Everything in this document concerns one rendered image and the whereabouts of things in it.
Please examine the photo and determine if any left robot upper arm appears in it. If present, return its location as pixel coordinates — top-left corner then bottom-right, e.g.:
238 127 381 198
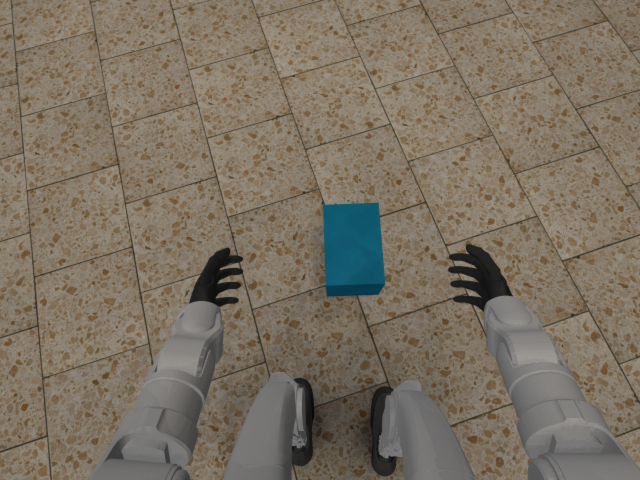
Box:
92 459 190 480

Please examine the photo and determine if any right robot upper arm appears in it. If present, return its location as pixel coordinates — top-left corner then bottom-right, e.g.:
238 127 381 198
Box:
528 453 640 480

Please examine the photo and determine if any right robot forearm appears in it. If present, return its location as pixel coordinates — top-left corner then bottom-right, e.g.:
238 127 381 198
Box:
484 296 640 471

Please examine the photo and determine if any left robot hand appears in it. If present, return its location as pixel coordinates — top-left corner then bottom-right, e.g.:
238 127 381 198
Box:
189 248 243 307

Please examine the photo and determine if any left robot shin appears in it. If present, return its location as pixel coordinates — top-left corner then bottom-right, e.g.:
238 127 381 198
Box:
259 372 307 446

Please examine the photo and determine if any right robot hand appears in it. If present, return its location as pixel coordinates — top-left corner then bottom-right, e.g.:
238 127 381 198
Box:
448 244 513 312

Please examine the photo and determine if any right robot thigh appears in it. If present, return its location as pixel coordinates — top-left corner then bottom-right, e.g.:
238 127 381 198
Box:
385 390 476 480

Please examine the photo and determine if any left robot forearm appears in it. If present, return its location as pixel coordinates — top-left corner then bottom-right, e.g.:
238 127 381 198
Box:
88 301 224 480

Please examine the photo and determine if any carton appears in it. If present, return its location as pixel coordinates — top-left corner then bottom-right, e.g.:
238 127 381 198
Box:
323 203 385 297

